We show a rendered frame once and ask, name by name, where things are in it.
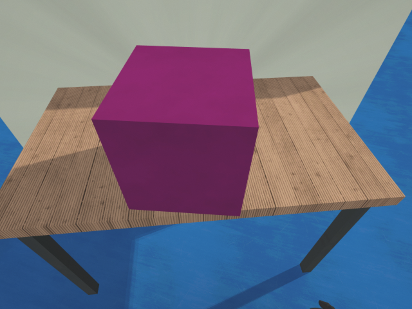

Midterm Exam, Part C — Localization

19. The table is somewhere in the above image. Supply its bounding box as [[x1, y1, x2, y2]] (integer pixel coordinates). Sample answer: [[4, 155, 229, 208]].
[[0, 76, 406, 295]]

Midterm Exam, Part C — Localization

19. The carton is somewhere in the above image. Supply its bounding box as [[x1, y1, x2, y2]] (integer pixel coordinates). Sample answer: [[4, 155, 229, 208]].
[[91, 45, 259, 216]]

